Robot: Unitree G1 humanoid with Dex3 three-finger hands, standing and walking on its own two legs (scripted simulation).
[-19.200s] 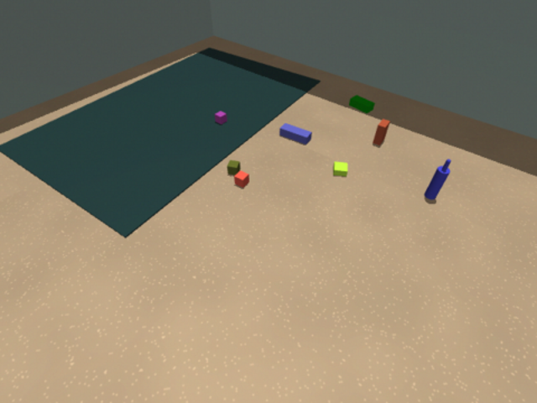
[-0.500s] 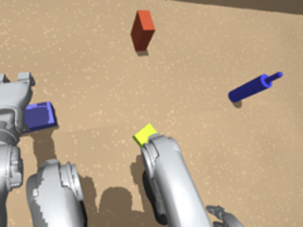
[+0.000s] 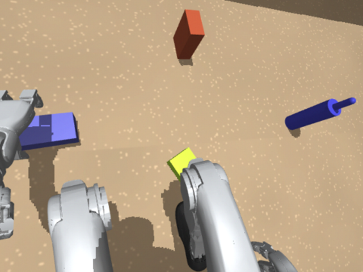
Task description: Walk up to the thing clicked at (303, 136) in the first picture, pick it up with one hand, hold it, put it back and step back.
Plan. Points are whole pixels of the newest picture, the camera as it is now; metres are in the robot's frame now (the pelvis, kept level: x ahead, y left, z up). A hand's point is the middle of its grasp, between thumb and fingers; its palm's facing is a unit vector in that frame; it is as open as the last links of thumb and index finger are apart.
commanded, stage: rest palm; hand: left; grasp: from above
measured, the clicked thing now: (33, 133) +0.46 +0.29 -0.29
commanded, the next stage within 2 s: close in 1.26 s
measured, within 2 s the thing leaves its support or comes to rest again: neither
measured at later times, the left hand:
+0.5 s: hand (32, 130) +0.46 +0.28 -0.25, palm faces -0.44 -0.12 -0.89, open 14.0 cm
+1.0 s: hand (33, 137) +0.44 +0.28 -0.26, palm faces -0.42 -0.06 -0.91, open 14.2 cm
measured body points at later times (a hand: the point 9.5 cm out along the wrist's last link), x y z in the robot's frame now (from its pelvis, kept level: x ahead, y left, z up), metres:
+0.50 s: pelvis +0.00 +0.01 -0.03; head +0.27 +0.09 +0.32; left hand +0.48 +0.28 -0.20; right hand +0.02 -0.26 -0.10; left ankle +0.07 +0.14 -0.29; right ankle +0.10 -0.14 -0.29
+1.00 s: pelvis +0.00 +0.02 -0.03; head +0.25 +0.13 +0.32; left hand +0.46 +0.28 -0.21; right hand +0.05 -0.26 -0.09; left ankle +0.07 +0.14 -0.29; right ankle +0.10 -0.14 -0.29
